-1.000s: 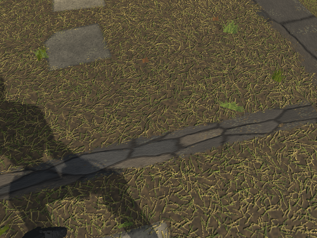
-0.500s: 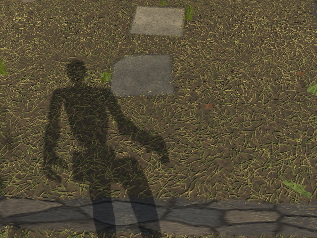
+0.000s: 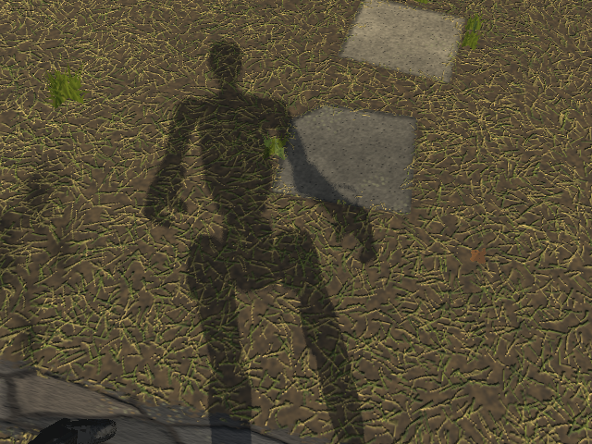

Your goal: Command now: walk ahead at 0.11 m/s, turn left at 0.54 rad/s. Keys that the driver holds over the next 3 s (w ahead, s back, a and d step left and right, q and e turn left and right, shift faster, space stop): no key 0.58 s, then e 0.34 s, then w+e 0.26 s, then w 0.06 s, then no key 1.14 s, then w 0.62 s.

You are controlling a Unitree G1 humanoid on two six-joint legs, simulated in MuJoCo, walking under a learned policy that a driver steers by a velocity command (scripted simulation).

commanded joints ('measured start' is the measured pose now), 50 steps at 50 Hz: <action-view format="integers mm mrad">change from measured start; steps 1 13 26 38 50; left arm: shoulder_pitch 12 26 53 65 117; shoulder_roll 84 92 44 73 149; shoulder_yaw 22 17 2 32 52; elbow -53 -33 45 52 5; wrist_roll -6 6 14 -18 -34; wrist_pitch -5 5 14 42 24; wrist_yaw -9 -19 -20 -19 -6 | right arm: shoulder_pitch -19 18 -42 36 -77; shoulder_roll -150 -94 -48 -119 -77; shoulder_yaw -38 -13 17 -24 -25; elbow -71 -38 19 33 -40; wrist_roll -1 -9 -46 -22 -15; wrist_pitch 8 46 0 1 -33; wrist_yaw -15 -20 4 -50 -28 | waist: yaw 17 11 67 29 59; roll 147 -82 111 167 -86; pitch -201 -152 -73 -66 -135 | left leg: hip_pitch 69 -175 -59 96 -319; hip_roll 224 92 189 345 133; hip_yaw -177 -21 -27 -77 44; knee -7 601 -80 -21 562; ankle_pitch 463 -336 -177 208 -238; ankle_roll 120 -172 -39 68 -115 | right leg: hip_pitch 157 423 445 205 480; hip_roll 55 -191 11 48 -136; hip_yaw -39 179 -69 -82 359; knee -100 -434 -312 -78 -532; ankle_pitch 42 285 -26 -35 -339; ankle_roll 0 -306 -88 -104 -325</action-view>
